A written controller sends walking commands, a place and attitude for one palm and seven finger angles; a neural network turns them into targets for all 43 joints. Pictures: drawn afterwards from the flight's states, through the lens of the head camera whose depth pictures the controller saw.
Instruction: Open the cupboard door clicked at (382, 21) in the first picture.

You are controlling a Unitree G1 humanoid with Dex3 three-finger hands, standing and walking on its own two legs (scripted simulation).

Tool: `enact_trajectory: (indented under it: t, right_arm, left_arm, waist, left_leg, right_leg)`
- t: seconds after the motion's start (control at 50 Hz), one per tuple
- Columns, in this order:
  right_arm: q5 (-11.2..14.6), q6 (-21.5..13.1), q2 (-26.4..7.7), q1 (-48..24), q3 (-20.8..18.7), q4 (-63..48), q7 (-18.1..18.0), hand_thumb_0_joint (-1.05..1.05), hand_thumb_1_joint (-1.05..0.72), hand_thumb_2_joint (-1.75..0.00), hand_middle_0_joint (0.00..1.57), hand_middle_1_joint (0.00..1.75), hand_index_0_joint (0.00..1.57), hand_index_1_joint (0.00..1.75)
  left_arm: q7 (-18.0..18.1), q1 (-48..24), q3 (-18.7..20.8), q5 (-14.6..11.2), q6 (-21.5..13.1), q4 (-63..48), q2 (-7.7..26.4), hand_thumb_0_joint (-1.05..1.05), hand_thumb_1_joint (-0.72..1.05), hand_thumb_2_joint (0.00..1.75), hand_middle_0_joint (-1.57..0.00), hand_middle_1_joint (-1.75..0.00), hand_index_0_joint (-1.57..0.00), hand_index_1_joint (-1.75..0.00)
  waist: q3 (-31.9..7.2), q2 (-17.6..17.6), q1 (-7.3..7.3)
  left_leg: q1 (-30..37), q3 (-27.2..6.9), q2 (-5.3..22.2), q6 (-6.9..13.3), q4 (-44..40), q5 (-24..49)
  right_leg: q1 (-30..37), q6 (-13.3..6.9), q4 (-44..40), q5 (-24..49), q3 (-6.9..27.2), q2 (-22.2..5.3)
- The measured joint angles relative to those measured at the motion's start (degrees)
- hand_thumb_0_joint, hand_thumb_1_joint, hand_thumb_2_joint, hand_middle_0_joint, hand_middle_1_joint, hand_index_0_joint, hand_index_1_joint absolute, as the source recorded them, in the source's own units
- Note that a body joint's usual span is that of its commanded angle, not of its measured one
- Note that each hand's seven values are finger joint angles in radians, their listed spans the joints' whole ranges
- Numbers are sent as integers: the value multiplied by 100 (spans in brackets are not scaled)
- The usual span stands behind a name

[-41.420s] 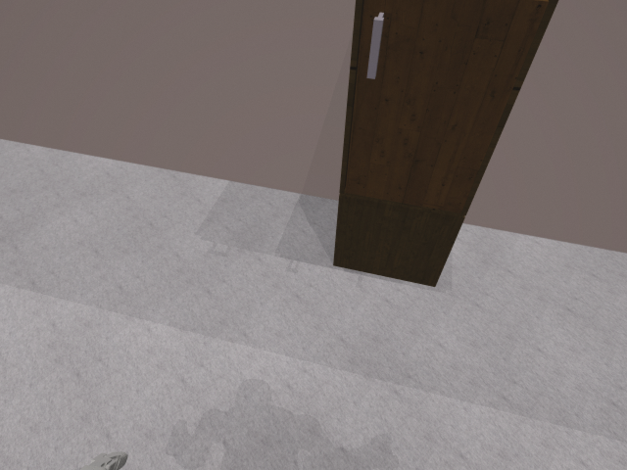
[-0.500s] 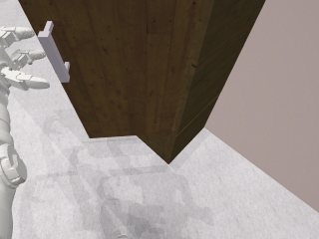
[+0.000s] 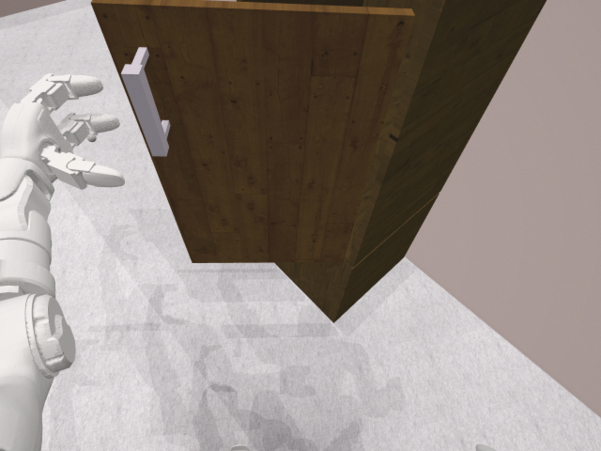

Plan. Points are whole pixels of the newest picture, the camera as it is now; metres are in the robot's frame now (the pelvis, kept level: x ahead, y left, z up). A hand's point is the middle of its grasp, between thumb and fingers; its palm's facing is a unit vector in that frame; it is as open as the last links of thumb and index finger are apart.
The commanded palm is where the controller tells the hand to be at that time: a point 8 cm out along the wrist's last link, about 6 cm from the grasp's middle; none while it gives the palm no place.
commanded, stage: move the hooked fingers beside the handle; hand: left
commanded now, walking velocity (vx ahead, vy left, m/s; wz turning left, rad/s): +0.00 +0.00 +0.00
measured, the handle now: (151, 104) +0.53 +0.20 +0.16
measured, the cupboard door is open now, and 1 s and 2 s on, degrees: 49 49 49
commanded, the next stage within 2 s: slide the fingers in behind the handle in 1.20 s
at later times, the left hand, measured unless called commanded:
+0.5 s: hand (101, 124) +0.49 +0.25 +0.15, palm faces +0.03 -1.00 +0.02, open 14.0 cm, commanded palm +0.47 +0.30 +0.15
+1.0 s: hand (97, 126) +0.48 +0.25 +0.16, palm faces +0.02 -1.00 +0.01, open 14.0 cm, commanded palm +0.46 +0.30 +0.15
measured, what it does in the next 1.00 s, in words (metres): stands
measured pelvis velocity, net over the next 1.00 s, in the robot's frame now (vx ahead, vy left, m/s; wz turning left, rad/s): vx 0.00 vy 0.01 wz -0.01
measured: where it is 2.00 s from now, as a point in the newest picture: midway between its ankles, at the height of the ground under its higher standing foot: outside the picture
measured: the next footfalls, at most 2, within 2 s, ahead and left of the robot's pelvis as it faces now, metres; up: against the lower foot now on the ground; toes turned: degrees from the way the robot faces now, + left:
none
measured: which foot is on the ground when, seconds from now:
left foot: down 0.00-1.00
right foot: down 0.00-1.00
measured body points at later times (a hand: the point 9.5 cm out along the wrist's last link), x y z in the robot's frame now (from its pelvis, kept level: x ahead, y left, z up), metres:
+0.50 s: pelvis -0.01 +0.00 +0.00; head +0.07 +0.02 +0.44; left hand +0.48 +0.30 +0.15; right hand -0.04 -0.28 -0.11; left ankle +0.03 +0.09 -0.72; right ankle -0.05 -0.11 -0.72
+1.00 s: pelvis +0.00 +0.01 +0.00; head +0.07 +0.02 +0.44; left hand +0.47 +0.30 +0.16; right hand +0.04 -0.27 -0.11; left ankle +0.03 +0.09 -0.72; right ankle -0.05 -0.11 -0.72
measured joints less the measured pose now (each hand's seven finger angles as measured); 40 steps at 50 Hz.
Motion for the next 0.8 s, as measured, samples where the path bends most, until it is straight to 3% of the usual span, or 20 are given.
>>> enact_trajectory:
  t: [0.08,0.2,0.5,0.68,0.8]
  right_arm:
    - [-4,-29,21,5,45,86,-8,0,-90,-90,20,30,20,30]
    - [-6,-30,-11,178,77,195,-59,0,-90,-90,20,30,20,30]
    - [-44,85,-62,739,10,289,-53,1,-90,-90,20,30,20,30]
    - [-34,111,-7,677,-38,254,-21,1,-90,-90,20,30,20,30]
    - [-19,67,4,415,-4,201,-16,0,-90,-90,20,30,20,30]
  left_arm:
    - [80,-225,-36,51,-182,125,20,-2,-50,30,-30,-120,-30,-120]
    - [68,-648,-153,144,-55,593,273,-2,-50,30,-30,-120,-30,-120]
    - [17,-443,293,252,-199,683,556,-2,-50,30,-30,-120,-30,-120]
    - [-100,-119,203,83,-270,182,398,-2,-50,30,-30,-120,-29,-120]
    - [-113,-273,-21,-5,2,354,207,-2,-50,30,-30,-120,-30,-120]
  waist:
    - [44,-29,-41]
    - [81,-8,-183]
    - [-1,6,-386]
    - [-53,21,-232]
    - [-81,21,-148]
  left_leg:
    - [-74,-43,4,-6,62,13]
    - [-228,-72,9,1,102,53]
    - [-318,94,100,22,104,-1]
    - [-237,71,83,30,111,-59]
    - [-193,21,23,49,118,-67]
  right_leg:
    - [-56,-6,54,3,-44,8]
    - [-200,-5,88,36,-74,16]
    - [-352,17,72,69,110,79]
    - [-226,29,3,43,92,71]
    - [-161,46,22,1,35,22]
